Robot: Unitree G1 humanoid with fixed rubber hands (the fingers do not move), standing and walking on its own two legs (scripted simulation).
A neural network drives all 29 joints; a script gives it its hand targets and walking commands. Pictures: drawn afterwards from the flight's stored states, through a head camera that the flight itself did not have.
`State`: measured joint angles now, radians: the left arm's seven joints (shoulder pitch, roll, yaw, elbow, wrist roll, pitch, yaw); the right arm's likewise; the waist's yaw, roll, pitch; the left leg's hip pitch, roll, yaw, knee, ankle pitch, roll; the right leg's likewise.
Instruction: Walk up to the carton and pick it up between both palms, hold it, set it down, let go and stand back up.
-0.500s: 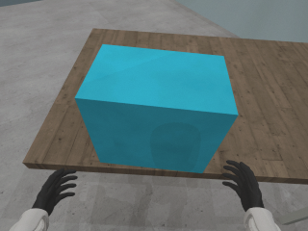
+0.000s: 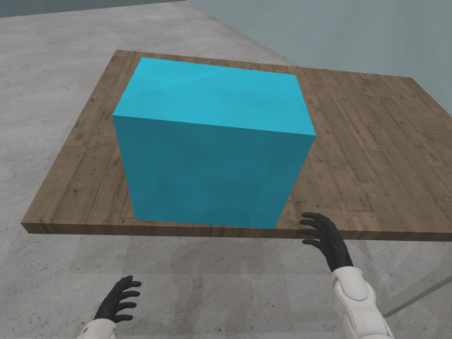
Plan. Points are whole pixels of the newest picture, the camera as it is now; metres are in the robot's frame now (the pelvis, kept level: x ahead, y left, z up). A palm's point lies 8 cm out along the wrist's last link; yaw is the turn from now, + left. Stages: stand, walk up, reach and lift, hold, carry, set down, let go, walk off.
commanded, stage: let go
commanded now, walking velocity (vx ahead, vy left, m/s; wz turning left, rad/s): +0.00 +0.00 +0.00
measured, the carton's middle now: (213, 149) +0.43 +0.03 +0.11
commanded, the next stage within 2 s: stand in 0.40 s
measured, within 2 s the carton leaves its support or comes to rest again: neither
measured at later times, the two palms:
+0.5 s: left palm out of the picture +0.07 +0.25 -0.08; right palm (339, 261) +0.24 -0.21 +0.03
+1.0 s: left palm out of the picture +0.10 +0.24 -0.11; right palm out of the picture +0.03 -0.24 -0.15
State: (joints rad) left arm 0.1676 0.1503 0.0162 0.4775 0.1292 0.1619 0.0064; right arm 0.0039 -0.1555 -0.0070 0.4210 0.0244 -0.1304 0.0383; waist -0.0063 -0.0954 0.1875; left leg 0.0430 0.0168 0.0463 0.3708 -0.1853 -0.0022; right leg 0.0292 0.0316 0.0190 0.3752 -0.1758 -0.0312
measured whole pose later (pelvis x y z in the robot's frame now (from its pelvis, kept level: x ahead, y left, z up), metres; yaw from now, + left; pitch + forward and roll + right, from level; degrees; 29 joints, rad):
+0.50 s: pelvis -0.04 +0.00 -0.01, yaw +4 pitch -8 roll +0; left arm 0.25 0.23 0.02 0.60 0.02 0.03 -0.01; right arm 0.00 -0.27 -0.06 0.45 0.02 -0.07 0.04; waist 0.06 -0.03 0.04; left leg -0.09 0.01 0.06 0.49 -0.26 0.01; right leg -0.13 0.04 0.05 0.50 -0.25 -0.01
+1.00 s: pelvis -0.03 +0.01 -0.01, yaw -1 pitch +4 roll +1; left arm 0.20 0.16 0.02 0.76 0.03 -0.04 -0.02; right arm 0.26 -0.27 -0.05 0.82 -0.04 0.00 0.01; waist -0.03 0.05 0.00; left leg -0.33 0.02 0.15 0.55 -0.30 0.03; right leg -0.41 0.05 0.14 0.59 -0.25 0.01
